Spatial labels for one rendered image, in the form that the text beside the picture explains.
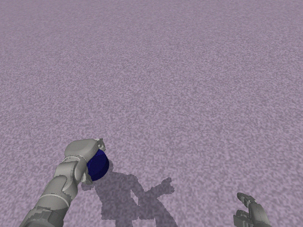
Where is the left robot hand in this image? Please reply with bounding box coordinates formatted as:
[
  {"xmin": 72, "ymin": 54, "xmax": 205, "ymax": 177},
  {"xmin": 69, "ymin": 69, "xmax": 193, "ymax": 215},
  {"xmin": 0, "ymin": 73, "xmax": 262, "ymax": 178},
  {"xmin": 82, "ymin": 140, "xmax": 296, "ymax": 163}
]
[{"xmin": 64, "ymin": 138, "xmax": 106, "ymax": 185}]

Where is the right robot hand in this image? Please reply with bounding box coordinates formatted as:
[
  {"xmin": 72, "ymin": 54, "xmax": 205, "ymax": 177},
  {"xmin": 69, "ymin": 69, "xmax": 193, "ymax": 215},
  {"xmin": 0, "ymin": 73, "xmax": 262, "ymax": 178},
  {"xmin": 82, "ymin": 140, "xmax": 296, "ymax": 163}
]
[{"xmin": 233, "ymin": 192, "xmax": 271, "ymax": 227}]

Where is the tin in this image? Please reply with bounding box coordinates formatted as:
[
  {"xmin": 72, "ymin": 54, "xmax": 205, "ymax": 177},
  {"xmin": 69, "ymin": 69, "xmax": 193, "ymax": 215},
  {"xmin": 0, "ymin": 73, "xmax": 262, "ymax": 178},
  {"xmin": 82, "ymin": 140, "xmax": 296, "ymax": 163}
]
[{"xmin": 87, "ymin": 149, "xmax": 109, "ymax": 181}]

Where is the left robot arm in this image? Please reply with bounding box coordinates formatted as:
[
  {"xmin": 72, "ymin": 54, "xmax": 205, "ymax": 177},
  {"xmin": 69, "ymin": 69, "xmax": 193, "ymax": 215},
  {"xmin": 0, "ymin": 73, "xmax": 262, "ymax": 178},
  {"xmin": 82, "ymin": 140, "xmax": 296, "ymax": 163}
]
[{"xmin": 19, "ymin": 155, "xmax": 87, "ymax": 227}]

